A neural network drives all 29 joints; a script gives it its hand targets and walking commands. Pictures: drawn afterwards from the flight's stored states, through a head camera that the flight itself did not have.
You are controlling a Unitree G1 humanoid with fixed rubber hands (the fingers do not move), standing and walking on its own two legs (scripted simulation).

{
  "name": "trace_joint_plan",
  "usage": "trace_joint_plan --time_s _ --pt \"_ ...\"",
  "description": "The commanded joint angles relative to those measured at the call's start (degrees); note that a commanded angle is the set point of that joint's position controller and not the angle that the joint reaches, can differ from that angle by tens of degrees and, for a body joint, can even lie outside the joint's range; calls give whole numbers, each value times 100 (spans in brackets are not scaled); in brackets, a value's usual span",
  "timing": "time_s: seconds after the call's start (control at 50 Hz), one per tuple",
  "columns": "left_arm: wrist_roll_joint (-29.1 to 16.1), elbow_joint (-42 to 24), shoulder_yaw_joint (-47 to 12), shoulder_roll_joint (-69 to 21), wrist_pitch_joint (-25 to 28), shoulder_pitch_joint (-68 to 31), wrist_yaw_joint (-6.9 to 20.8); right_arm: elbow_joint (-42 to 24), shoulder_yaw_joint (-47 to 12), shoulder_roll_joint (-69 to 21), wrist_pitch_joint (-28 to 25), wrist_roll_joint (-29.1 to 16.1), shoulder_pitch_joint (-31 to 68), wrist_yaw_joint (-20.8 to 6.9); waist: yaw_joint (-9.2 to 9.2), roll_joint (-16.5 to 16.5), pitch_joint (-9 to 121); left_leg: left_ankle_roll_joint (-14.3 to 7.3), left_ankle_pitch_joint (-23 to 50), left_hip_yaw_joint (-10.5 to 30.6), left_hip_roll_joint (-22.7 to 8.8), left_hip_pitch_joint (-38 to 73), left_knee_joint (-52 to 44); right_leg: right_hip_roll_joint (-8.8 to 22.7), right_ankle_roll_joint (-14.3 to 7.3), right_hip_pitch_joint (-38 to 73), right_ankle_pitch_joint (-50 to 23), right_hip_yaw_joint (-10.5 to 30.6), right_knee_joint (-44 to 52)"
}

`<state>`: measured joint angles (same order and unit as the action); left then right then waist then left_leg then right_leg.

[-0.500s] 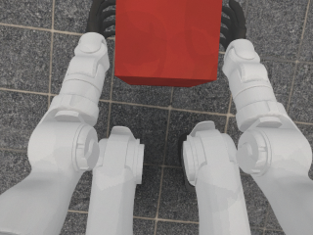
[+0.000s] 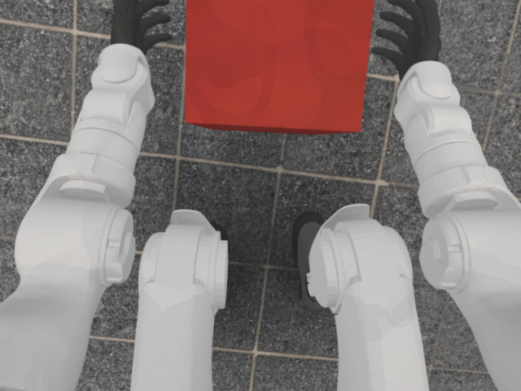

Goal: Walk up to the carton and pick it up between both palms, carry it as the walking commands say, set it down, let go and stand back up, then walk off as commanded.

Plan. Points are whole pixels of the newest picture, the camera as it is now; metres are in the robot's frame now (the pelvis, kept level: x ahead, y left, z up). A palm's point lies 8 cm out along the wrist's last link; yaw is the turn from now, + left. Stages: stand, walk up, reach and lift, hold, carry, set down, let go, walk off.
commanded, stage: set down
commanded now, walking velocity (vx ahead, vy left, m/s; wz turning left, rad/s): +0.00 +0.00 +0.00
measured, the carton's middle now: (269, 74) +0.50 -0.02 -0.24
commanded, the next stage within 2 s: let go in 1.36 s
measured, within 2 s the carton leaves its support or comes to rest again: neither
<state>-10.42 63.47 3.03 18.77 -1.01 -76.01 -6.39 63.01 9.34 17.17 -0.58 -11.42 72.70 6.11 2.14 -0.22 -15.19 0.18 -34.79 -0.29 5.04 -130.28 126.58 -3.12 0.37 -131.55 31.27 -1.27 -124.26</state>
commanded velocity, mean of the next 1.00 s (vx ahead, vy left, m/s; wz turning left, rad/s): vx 0.00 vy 0.00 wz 0.00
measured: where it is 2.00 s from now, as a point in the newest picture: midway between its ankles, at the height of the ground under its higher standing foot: (261, 283)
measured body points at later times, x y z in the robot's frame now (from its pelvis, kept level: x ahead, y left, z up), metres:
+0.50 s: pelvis +0.01 +0.00 +0.08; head +0.33 +0.00 +0.40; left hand +0.55 +0.16 -0.04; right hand +0.52 -0.21 -0.04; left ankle +0.10 +0.11 -0.34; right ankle +0.12 -0.11 -0.34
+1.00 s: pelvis +0.03 +0.00 +0.21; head +0.32 +0.00 +0.55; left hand +0.54 +0.17 +0.10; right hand +0.51 -0.22 +0.11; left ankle +0.10 +0.11 -0.34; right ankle +0.12 -0.11 -0.34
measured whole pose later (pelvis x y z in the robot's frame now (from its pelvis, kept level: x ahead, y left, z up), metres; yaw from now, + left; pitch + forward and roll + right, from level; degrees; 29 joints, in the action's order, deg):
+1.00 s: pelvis +0.03 +0.00 +0.21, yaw +0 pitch +46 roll +0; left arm -1.0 47.0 13.3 13.5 -8.2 -57.7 -2.4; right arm 43.5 16.9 11.5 7.3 -3.6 53.3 2.3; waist 2.6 0.7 6.7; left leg -0.3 -27.2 1.7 4.5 -101.6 83.2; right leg -3.5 0.2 -102.7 24.6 1.4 -81.7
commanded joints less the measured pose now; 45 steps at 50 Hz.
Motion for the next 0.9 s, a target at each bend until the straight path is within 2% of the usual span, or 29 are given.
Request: trace_joint_plan --time_s 0.0,0.1,0.2,0.36,0.46,0.68,0.88 --pt "-33 -809 50 495 90 -1305 8 -760 24 688 -89 -62 1117 2 148 301 6586 134 1722 134 -258 2877 -1011 122 141 3489 -1964 112 745" --pt "-15 -1595 131 573 -93 -1095 -91 -1599 -6 726 119 -155 905 83 142 350 7965 112 1928 -38 -172 3759 -1160 42 141 4298 -2120 -36 936" --pt "136 -1868 327 505 -321 -759 -113 -1996 179 609 375 70 490 84 207 274 7880 90 1914 -87 -104 3894 -1554 -30 138 4366 -1985 -112 1350" --pt "509 -1570 671 325 -402 -438 23 -1899 380 303 489 387 240 -67 83 189 7074 78 1657 -57 -78 3534 -2263 -71 144 4045 -1737 -81 2016" --pt "602 -1445 747 276 -437 -415 117 -1785 467 241 549 489 211 -105 80 179 7069 75 1445 -69 -59 3565 -2730 -87 131 4215 -1551 -62 2479" --pt "748 -2103 859 210 -611 -203 208 -2351 668 254 695 633 -134 -163 158 323 7940 138 1791 -97 25 4667 -3735 -143 152 5188 -1835 -105 3508" --pt "943 -2286 1054 59 -641 412 355 -2601 773 62 714 751 -691 -350 102 241 7770 168 2240 -39 48 5495 -4804 -142 212 5969 -2294 -38 4585"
